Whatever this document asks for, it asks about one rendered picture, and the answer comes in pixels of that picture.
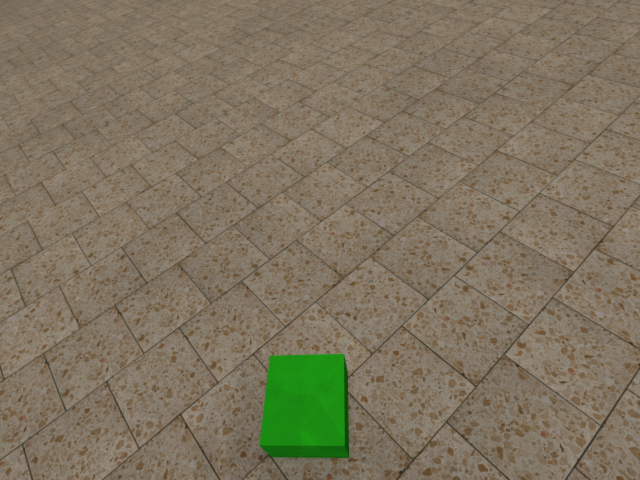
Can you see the carton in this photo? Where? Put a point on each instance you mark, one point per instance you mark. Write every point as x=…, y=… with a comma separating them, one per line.
x=306, y=407

